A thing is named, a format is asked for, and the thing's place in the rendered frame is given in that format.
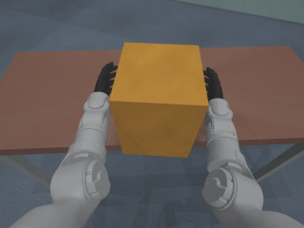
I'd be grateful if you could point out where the right robot hand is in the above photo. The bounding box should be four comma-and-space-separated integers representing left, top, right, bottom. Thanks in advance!
203, 67, 223, 102

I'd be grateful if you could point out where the carton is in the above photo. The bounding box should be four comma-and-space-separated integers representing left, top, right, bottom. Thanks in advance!
109, 42, 209, 158

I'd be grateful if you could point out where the robot left upper arm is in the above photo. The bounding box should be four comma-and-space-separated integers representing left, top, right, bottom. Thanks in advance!
9, 159, 111, 228

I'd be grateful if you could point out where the robot right upper arm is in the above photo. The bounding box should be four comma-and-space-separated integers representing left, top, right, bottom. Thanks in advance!
201, 167, 304, 228

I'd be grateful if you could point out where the robot left forearm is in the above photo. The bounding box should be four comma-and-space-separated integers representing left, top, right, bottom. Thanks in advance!
50, 91, 110, 194

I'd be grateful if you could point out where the table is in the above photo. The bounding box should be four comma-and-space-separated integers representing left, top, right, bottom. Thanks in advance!
0, 46, 304, 189

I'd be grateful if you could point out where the robot right forearm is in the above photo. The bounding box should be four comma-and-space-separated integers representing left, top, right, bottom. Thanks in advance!
204, 98, 256, 181

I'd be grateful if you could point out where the left robot hand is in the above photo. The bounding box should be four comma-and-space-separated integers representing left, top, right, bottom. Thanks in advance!
94, 62, 118, 96

